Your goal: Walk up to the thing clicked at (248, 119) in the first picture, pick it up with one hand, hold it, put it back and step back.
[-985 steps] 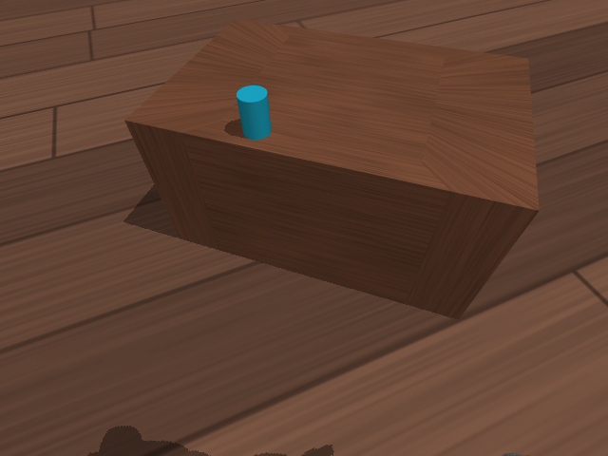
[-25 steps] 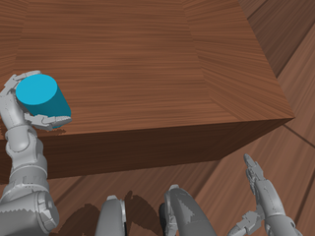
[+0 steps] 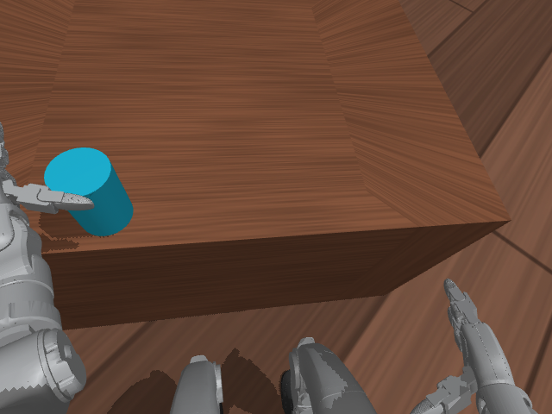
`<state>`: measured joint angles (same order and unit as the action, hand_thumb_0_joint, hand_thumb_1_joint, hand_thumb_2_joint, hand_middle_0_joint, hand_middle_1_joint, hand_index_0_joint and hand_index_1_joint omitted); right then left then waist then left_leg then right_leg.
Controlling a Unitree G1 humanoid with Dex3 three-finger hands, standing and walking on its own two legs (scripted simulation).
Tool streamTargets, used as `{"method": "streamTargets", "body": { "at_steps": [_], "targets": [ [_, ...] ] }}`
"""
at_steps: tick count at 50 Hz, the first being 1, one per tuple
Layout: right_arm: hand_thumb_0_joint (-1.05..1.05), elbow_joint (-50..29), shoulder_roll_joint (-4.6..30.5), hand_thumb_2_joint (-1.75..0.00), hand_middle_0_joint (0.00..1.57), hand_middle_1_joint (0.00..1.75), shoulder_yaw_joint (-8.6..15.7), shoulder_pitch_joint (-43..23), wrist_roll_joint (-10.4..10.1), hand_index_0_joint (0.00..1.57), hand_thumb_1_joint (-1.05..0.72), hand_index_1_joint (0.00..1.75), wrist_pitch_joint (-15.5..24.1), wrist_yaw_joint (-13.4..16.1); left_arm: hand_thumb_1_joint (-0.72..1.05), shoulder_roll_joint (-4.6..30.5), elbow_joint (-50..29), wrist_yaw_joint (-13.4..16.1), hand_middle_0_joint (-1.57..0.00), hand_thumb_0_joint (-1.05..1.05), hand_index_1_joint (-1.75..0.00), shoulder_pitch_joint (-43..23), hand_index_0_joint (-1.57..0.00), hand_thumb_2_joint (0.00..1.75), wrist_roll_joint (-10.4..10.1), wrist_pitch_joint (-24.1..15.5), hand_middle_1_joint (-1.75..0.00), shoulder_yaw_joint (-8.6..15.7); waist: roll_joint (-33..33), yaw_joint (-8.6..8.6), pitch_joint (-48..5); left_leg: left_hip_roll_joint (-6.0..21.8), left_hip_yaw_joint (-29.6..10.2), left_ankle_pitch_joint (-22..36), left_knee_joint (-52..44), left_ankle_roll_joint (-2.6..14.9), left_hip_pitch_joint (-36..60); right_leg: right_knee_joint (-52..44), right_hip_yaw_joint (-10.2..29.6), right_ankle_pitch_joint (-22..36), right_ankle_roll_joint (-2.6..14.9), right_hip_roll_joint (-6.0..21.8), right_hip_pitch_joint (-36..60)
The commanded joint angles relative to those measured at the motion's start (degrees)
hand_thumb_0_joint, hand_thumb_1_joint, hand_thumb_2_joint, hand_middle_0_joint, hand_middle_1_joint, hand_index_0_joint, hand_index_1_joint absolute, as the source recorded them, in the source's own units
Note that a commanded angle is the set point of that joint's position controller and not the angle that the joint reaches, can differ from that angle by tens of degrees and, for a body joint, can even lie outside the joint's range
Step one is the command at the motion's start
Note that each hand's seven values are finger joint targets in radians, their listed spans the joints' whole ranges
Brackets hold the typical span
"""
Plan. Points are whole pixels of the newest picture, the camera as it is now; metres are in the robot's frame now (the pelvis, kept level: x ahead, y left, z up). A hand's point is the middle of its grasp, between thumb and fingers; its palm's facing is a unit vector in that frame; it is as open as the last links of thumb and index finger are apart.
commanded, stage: withdraw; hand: left
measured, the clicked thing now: (94, 194) +0.45 +0.24 -0.01
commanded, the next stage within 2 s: rise in 0.04 s
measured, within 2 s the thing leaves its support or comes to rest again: neither
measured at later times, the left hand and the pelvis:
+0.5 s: hand out of the picture +0.38 +0.45 +0.08, palm faces +0.60 -0.72 -0.35, open 17.5 cm; pelvis +0.02 +0.01 +0.04, yaw +0 degrees
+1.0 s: hand (16, 332) +0.25 +0.28 +0.03, palm faces +0.35 -0.87 -0.35, open 16.4 cm; pelvis +0.03 +0.00 +0.06, yaw +1 degrees
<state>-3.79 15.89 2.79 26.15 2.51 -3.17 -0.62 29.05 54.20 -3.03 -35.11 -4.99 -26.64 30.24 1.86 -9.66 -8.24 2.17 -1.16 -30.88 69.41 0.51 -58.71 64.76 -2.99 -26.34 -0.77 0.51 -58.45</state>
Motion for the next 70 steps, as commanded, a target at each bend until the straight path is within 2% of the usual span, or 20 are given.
{"method": "streamTargets", "body": {
  "at_steps": [1,8,9,11,13,19,24,28,30,33,37,39,40,41,44,47,52,59,66,70],
  "targets": [
    [0.0,-4.54,7.54,-0.05,0.05,0.05,3.36,0.33,-1.08,0.05,0.53,0.05,1.86,1.37,-0.61,19.59,-6.9,-2.14,-0.06,0.0,-0.08,-20.69,-0.08,0.07,-1.08,1.27,-0.09,2.11,-10.99,2.67,-20.94,-1.97,0.22,16.41,-13.33,-0.61,15.58,-10.62,1.93,13.2,1.84,-1.08,16.42],
    [0.0,-3.89,8.59,-0.04,0.05,0.05,2.55,-1.43,-2.83,0.05,0.61,0.05,3.74,1.95,-0.53,22.07,0.61,-9.27,-0.05,0.0,-0.02,-16.28,-0.04,0.06,-3.69,3.74,-0.03,3.02,-3.77,3.05,-16.54,-1.58,0.13,12.83,-16.89,0.2,13.97,-13.47,1.11,9.68,1.83,-1.74,17.71],
    [0.0,-5.47,12.69,-0.05,0.05,0.05,7.1,0.4,-3.37,0.05,0.58,0.05,2.48,2.41,-0.55,31.87,6.83,-5.85,-0.06,0.0,-0.05,-9.18,-0.06,0.05,4.03,8.41,-0.05,3.95,-6.27,5.43,-19.03,-2.46,0.86,15.13,-19.41,-0.59,19.36,-15.48,0.87,11.43,1.83,-1.36,20.79],
    [0.0,-5.18,10.33,-0.06,0.05,0.05,3.93,1.65,-4.14,0.05,0.54,0.05,1.64,1.87,-0.58,30.12,-4.54,-2.71,-0.07,0.0,-0.07,-20.21,-0.08,0.06,2.7,10.72,-0.07,3.0,-9.21,4.18,-23.62,-1.75,0.29,21.66,-19.84,-1.71,25.08,-14.98,0.55,15.84,2.2,-1.83,21.16],
    [0.0,-0.46,10.4,-0.07,0.05,0.05,5.05,2.16,-4.39,0.05,0.49,0.05,0.57,1.78,-0.61,33.91,-1.04,-1.39,-0.08,0.0,-0.08,-16.46,-0.09,0.05,4.08,12.96,-0.08,4.83,-9.84,5.56,-21.19,-1.47,-0.11,24.25,-20.31,-1.78,26.19,-15.31,0.24,16.58,2.14,-1.93,19.96],
    [0.0,3.26,6.87,-0.09,0.05,0.05,-0.05,-3.1,-4.72,0.05,0.44,0.05,0.0,0.71,-0.6,42.74,-5.14,3.97,-0.08,0.0,-0.05,-15.63,-0.08,0.03,6.93,15.73,-0.05,8.45,-13.33,8.75,-23.33,-1.24,0.13,28.99,-21.38,-1.73,28.99,-16.76,1.21,18.62,2.63,-1.09,24.03],
    [0.0,8.67,10.39,-0.09,0.05,0.05,2.61,-6.16,-4.13,0.05,0.44,0.05,0.28,0.62,-0.54,34.88,1.09,5.63,-0.07,0.0,-0.04,-7.75,-0.06,0.05,7.17,18.38,-0.03,4.12,-16.23,7.61,-20.41,-0.3,-0.61,33.74,-22.26,-2.7,33.56,-18.32,0.65,18.85,2.73,-1.22,20.27],
    [0.0,12.84,6.49,-0.1,0.05,0.05,-0.88,-3.65,-4.62,0.05,0.39,0.05,0.68,0.04,-0.46,31.1,-6.92,6.01,-0.07,0.0,-0.02,-5.36,-0.06,0.04,6.8,19.51,-0.02,0.57,-18.02,7.79,-21.95,0.26,-1.04,38.0,-23.13,-3.28,39.32,-19.42,-0.45,19.46,2.89,-1.57,20.0],
    [0.0,13.84,10.52,-0.1,0.05,0.05,2.09,-1.65,-4.9,0.05,0.37,0.05,0.67,0.39,-0.45,27.84,-3.31,6.19,-0.07,0.0,-0.02,5.96,-0.07,0.04,6.2,21.32,-0.02,0.18,-12.49,7.7,-19.82,0.65,-1.51,39.26,-24.01,-3.17,38.5,-20.07,-1.23,20.36,2.72,-1.85,21.88],
    [0.0,14.12,8.05,-0.1,0.05,0.06,-0.08,-0.84,-5.65,0.05,0.36,0.06,0.62,0.34,-0.4,25.73,-20.2,6.26,-0.06,0.0,-0.02,8.44,-0.06,0.05,5.03,22.03,-0.02,-1.42,-12.93,9.48,-21.56,0.18,-0.96,41.25,-24.48,-2.78,39.64,-20.1,-1.45,22.77,2.68,-1.45,25.19],
    [0.0,9.83,7.71,-0.27,0.16,0.21,-0.24,-4.92,-6.4,0.16,0.19,0.22,1.4,1.91,-0.3,15.16,-32.69,7.7,-0.08,0.0,-0.09,29.32,-0.08,0.2,2.96,24.45,-0.09,-5.55,-7.73,11.38,-12.3,-0.53,-0.2,32.08,-27.86,-2.41,32.9,-21.01,-1.98,19.51,2.88,-1.29,29.73],
    [0.0,9.12,7.01,-0.27,0.16,0.21,1.78,-7.76,-5.25,0.16,0.19,0.22,1.73,3.38,-0.27,13.32,-47.28,8.1,-0.08,0.0,-0.1,20.8,-0.08,0.2,4.04,25.55,-0.1,-6.01,-6.38,10.01,-11.95,-0.75,-0.47,25.23,-28.35,-1.54,30.75,-22.07,-0.41,16.77,2.15,-1.33,30.39],
    [0.0,6.4,7.03,-0.35,0.17,0.25,1.47,-8.54,-5.65,0.17,0.11,0.25,2.21,3.91,-0.28,14.44,-49.37,8.99,-0.08,0.0,-0.1,27.13,-0.08,0.21,3.3,26.67,-0.1,-3.03,-6.53,11.55,-11.88,-0.8,-0.57,24.28,-28.93,-1.51,30.49,-22.07,-0.56,16.35,1.95,-1.14,31.82],
    [0.0,6.43,5.71,-0.43,0.18,0.26,0.53,-8.2,-5.7,0.18,0.03,0.26,2.32,4.16,-0.29,11.41,-47.12,9.72,-0.08,0.0,-0.09,33.31,-0.08,0.21,3.24,28.27,-0.09,-3.78,-5.34,11.3,-8.41,-1.25,-0.01,22.57,-28.9,-1.15,28.9,-22.52,-0.39,15.19,1.82,-1.07,31.28],
    [0.0,3.31,3.12,-0.67,0.19,0.28,-1.65,-7.83,-5.75,0.19,-0.21,0.28,2.75,4.71,-0.35,2.76,-51.65,10.38,-0.07,0.0,-0.08,38.57,-0.07,0.17,2.61,31.57,-0.08,-8.7,-4.08,10.61,-4.76,-1.34,0.3,21.12,-29.11,-1.19,28.35,-22.65,-0.03,14.56,1.58,-0.72,31.21],
    [0.0,7.48,2.28,-0.85,0.19,0.29,-1.04,-1.61,-5.28,0.19,-0.45,0.29,2.02,4.63,-0.39,-0.77,-57.87,9.55,-0.07,0.0,-0.08,42.5,-0.07,0.15,3.39,35.27,-0.08,-12.87,-7.97,9.47,-4.54,-2.22,1.77,21.98,-27.76,-0.98,28.96,-22.13,-0.14,16.05,1.68,-0.54,29.89],
    [0.0,5.97,2.4,-0.87,0.19,0.29,0.46,-1.08,-4.86,0.19,-0.83,0.29,3.13,4.01,-0.46,-4.45,-67.44,8.99,-0.06,0.0,-0.06,50.76,-0.06,0.11,4.44,39.89,-0.06,-16.86,-8.54,9.15,-5.68,-2.53,1.86,19.35,-26.05,-0.66,27.98,-21.17,-0.42,14.92,1.58,-0.46,28.53],
    [0.0,-0.64,2.28,-0.9,0.2,0.3,0.05,-5.72,-4.17,0.2,-0.89,0.3,5.92,5.05,-0.5,-11.34,-67.6,7.94,-0.06,0.0,-0.06,58.62,-0.06,0.08,4.51,41.34,-0.06,-25.04,-1.6,8.2,-5.81,-2.45,1.11,15.61,-22.42,0.43,23.67,-19.61,-0.02,11.82,1.01,-0.04,26.01],
    [0.0,-1.07,1.71,-0.9,0.2,0.3,-0.53,-2.6,-3.58,0.2,-0.9,0.3,6.24,6.46,-0.56,-7.72,-71.72,6.33,-0.05,0.0,-0.05,60.38,-0.05,0.05,3.6,42.99,-0.05,-24.19,-4.79,9.45,-7.37,-2.65,1.14,11.19,-22.84,0.32,22.0,-18.95,0.39,7.98,1.22,-0.02,25.95],
    [0.0,0.12,0.7,-0.9,0.2,0.3,-1.62,-2.85,-3.71,0.2,-0.9,0.3,6.62,6.99,-0.55,-8.13,-69.53,5.83,-0.05,0.0,-0.05,59.83,-0.05,0.05,2.96,44.69,-0.05,-24.84,-3.66,9.27,-1.55,-2.82,1.25,3.46,-24.16,0.61,18.41,-20.46,0.33,1.19,0.93,0.01,23.4]
  ]
}}
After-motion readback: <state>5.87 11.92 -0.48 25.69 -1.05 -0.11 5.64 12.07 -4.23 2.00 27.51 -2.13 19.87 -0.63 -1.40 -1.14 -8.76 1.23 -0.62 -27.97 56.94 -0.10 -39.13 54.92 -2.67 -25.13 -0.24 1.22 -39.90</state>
